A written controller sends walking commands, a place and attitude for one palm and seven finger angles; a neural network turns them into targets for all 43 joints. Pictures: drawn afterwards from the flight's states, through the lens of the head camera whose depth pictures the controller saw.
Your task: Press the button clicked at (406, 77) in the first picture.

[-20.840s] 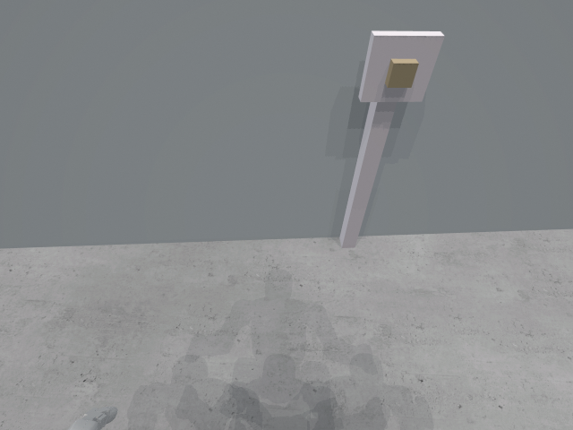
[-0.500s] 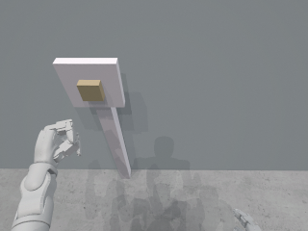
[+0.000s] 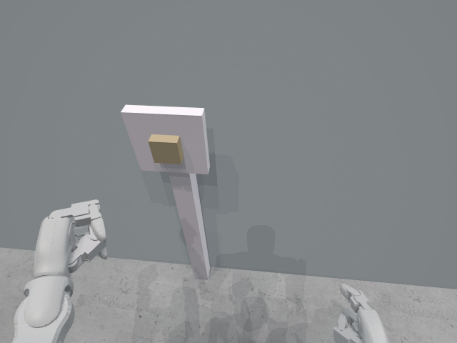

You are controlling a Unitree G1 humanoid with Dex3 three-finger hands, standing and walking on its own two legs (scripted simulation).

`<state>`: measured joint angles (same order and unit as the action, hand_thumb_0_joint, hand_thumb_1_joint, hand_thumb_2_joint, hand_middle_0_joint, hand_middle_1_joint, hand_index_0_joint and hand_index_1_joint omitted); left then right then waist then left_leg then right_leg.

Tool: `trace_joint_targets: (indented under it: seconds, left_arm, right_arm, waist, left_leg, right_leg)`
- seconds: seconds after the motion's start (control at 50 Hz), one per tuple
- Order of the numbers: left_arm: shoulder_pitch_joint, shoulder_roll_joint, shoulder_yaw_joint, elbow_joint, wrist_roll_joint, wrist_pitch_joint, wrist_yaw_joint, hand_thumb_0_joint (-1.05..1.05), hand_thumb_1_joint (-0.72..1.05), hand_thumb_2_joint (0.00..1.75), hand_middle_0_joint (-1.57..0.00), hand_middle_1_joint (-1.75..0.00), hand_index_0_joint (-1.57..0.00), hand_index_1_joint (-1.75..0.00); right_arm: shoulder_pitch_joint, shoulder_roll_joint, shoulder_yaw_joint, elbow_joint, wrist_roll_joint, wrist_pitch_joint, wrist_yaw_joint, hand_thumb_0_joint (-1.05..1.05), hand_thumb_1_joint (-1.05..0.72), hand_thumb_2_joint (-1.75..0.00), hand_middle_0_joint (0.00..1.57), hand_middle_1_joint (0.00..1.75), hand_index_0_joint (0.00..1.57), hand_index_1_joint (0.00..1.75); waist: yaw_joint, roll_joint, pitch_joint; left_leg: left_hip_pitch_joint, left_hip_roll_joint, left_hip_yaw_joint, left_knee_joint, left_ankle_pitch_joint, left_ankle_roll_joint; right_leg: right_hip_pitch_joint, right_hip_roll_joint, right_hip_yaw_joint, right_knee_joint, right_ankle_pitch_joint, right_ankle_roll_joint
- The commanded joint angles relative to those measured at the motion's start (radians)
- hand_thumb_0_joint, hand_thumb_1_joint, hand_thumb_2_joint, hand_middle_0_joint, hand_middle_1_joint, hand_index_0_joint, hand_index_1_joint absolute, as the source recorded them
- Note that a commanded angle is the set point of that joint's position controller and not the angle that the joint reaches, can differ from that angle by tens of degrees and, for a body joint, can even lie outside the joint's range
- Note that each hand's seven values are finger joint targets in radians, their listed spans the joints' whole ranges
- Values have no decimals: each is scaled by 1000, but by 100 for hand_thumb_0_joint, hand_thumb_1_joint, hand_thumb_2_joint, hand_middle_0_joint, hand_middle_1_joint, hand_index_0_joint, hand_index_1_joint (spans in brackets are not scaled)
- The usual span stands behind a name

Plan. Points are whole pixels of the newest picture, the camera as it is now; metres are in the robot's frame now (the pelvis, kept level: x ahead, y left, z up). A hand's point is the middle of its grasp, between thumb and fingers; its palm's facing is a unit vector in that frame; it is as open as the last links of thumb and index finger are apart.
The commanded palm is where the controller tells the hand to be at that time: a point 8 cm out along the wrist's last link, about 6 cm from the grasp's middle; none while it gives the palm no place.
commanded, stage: draw the hand back to the body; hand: left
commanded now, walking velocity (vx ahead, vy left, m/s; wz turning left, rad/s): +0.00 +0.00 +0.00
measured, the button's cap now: (167, 148) +0.51 +0.20 +0.05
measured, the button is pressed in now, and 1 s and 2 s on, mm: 0 0 0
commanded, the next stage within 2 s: step back with the hand held close in 0.66 s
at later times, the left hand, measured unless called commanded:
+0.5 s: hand (54, 249) +0.19 +0.25 +0.16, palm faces +0.41 -0.82 -0.40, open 3.1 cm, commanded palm +0.14 +0.28 +0.18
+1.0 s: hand (57, 257) +0.18 +0.25 +0.15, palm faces +0.34 -0.83 -0.44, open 3.1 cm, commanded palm +0.11 +0.29 +0.18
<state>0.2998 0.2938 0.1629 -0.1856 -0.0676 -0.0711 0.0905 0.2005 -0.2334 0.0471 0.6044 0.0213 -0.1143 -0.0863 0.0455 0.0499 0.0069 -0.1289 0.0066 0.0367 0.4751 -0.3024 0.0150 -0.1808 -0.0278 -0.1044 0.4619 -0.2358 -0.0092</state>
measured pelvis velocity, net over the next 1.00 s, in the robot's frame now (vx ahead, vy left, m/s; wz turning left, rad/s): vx -0.02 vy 0.01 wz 0.00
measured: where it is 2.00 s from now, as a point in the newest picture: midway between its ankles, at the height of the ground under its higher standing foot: outside the picture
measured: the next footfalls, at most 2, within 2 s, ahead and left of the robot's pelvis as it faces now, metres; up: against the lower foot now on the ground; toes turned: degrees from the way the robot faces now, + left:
right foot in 1.72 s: -0.13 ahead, -0.11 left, +0.00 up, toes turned +2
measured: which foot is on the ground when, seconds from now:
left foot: down 0.00-1.00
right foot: down 0.00-1.00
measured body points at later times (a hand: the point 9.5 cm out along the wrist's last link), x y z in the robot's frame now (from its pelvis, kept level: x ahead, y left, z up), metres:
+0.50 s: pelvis +0.01 +0.01 +0.00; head -0.01 -0.01 +0.45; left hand +0.16 +0.29 +0.18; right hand +0.21 -0.21 -0.07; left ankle -0.03 +0.11 -0.74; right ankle +0.01 -0.11 -0.74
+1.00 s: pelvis -0.02 +0.01 +0.00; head +0.00 +0.00 +0.45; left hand +0.16 +0.29 +0.17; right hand +0.16 -0.22 -0.08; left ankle -0.03 +0.11 -0.74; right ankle +0.01 -0.11 -0.74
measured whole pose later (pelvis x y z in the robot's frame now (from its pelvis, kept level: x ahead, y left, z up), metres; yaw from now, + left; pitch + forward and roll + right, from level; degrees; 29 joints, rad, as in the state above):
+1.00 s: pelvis -0.02 +0.01 +0.00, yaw +0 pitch +0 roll -1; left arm 0.58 0.33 0.33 -0.51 -0.04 -0.13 0.11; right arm 0.18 -0.23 0.02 0.58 -0.01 -0.04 -0.06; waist 0.01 0.04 0.03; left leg -0.19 0.00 0.04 0.45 -0.26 0.03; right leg -0.22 -0.03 -0.10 0.39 -0.16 0.00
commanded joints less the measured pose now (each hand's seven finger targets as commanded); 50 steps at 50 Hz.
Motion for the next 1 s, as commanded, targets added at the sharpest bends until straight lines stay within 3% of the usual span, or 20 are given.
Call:
trace_joint_targets:
  seconds: [0.0, 0.04, 0.2, 0.28, 0.34, 0.38, 0.4, 0.44, 0.56, 0.68, 0.74, 0.76, 0.78, 0.8, 0.82, 0.92, 0.98]
  left_arm:
    - [-107, 162, 115, -277, 6, -63, 31, 0, 90, 90, -130, -150, -130, -150]
    - [-34, 158, 125, -286, 6, -57, 28, 0, 90, 90, -130, -150, -130, -150]
    - [107, 179, 188, -452, 10, -64, 30, 0, 90, 90, -130, -150, -130, -150]
    - [153, 183, 208, -496, 12, -64, 32, 0, 90, 90, -130, -150, -130, -150]
    - [201, 183, 226, -507, 11, -65, 31, 0, 90, 90, -130, -150, -130, -150]
    - [202, 171, 221, -509, 12, -67, 31, 0, 90, 90, -130, -150, -130, -150]
    - [193, 157, 209, -492, 12, -64, 31, 0, 90, 90, -130, -150, -130, -150]
    - [185, 149, 199, -470, 16, -59, 31, 0, 90, 90, -130, -150, -130, -150]
    - [135, 180, 214, -534, 21, -67, 42, 0, 90, 90, -130, -150, -130, -150]
    - [156, 179, 221, -529, 19, -66, 47, 0, 90, 90, -130, -150, -130, -150]
    - [168, 168, 218, -498, 20, -64, 42, 0, 90, 90, -130, -150, -130, -150]
    - [121, 177, 223, -466, 17, -60, 45, 0, 90, 90, -130, -150, -130, -150]
    - [31, 286, 352, -536, 9, -100, 47, 0, 90, 90, -130, -150, -130, -150]
    - [135, 201, 291, -431, 15, -99, 38, 0, 90, 90, -130, -150, -130, -150]
    - [164, 186, 267, -423, 22, -97, 35, 0, 90, 90, -130, -150, -130, -150]
    - [282, 191, 266, -543, 22, -133, 37, 0, 90, 90, -130, -150, -130, -150]
    - [340, 227, 305, -603, 16, -139, 45, 0, 90, 90, -130, -150, -130, -150]
  right_arm:
    - [-113, -104, -40, -152, -9, -59, -5, 0, -90, -90, 20, 30, 20, 30]
    - [-121, -104, -42, -151, -13, -55, 1, 0, -90, -90, 20, 30, 20, 30]
    - [-125, -89, -48, -160, -20, -54, 15, 0, -90, -90, 20, 30, 20, 30]
    - [-123, -84, -50, -162, -19, -58, 16, 0, -90, -90, 20, 30, 20, 30]
    - [-129, -83, -54, -159, -17, -59, 14, 0, -90, -90, 20, 30, 20, 30]
    - [-123, -81, -53, -156, -19, -58, 13, 0, -90, -90, 20, 30, 20, 30]
    - [-123, -82, -53, -154, -19, -56, 14, 0, -90, -90, 20, 30, 20, 30]
    - [-124, -87, -57, -150, -19, -54, 9, 0, -90, -90, 20, 30, 20, 30]
    - [-127, -87, -52, -156, -24, -63, 3, 0, -90, -90, 20, 30, 20, 30]
    - [-130, -79, -47, -152, -24, -74, 2, 0, -90, -90, 20, 30, 20, 30]
    - [-133, -81, -51, -148, -23, -74, 2, 0, -90, -90, 20, 30, 20, 30]
    - [-129, -85, -49, -140, -23, -69, 0, 0, -90, -90, 20, 30, 20, 30]
    - [-109, -101, -55, -184, -18, -38, 7, 0, -90, -90, 20, 30, 20, 30]
    - [-103, -84, -57, -163, -21, -19, 5, 0, -90, -90, 20, 30, 20, 30]
    - [-114, -85, -60, -167, -24, -8, 8, 0, -90, -90, 20, 30, 20, 30]
    - [-118, -109, -74, -187, -32, 26, 14, 0, -90, -90, 20, 30, 20, 30]
    - [-122, -106, -81, -211, -26, 42, 12, 0, -90, -90, 20, 30, 20, 30]
  waist:
    - [-9, -7, -99]
    - [1, -27, -86]
    - [15, 6, -98]
    - [16, 14, -70]
    - [22, -17, -54]
    - [17, 9, -41]
    - [12, -21, -22]
    - [10, -23, 9]
    - [18, 31, -59]
    - [24, 50, -28]
    - [23, 5, 9]
    - [14, -7, 34]
    - [-24, -51, 106]
    - [-30, -94, 96]
    - [-29, -116, 91]
    - [-34, 26, -116]
    - [-30, 7, -202]
  left_leg:
    - [-3, 6, -44, -116, 229, 13]
    - [-2, 9, -43, -118, 262, 12]
    - [25, 10, -41, -109, 392, 5]
    - [22, 13, -44, -109, 391, -1]
    - [19, 16, -45, -108, 386, -1]
    - [15, 14, -41, -112, 365, -2]
    - [8, 15, -42, -116, 338, -1]
    - [2, 15, -38, -121, 307, 4]
    - [16, 9, -51, -127, 280, 2]
    - [-1, 9, -57, -137, 254, -6]
    - [-13, 12, -56, -142, 235, -5]
    - [-23, 12, -54, -147, 209, -3]
    - [-133, 36, -77, -127, 115, 23]
    - [-113, 32, -80, -107, 97, 23]
    - [-96, 30, -76, -100, 112, 24]
    - [-104, 39, -76, -83, 273, 20]
    - [-129, 49, -91, -65, 363, 15]
  right_leg:
    - [114, 4, 56, -89, 153, -16]
    - [129, 8, 56, -93, 180, -15]
    - [165, 10, 52, -88, 286, -12]
    - [152, 14, 52, -91, 275, -12]
    - [143, 21, 53, -98, 271, -12]
    - [134, 17, 52, -97, 256, -11]
    - [120, 18, 48, -103, 235, -8]
    - [104, 20, 53, -118, 211, -9]
    - [140, 14, 58, -106, 181, -13]
    - [135, 18, 56, -111, 154, -17]
    - [118, 25, 57, -127, 133, -16]
    - [106, 21, 58, -130, 113, -14]
    - [11, -33, 149, -190, 80, -4]
    - [-18, -55, 148, -217, 33, -6]
    - [-35, -58, 148, -232, 26, -5]
    - [89, -64, 111, -109, 239, -8]
    - [143, -60, 99, -44, 339, -6]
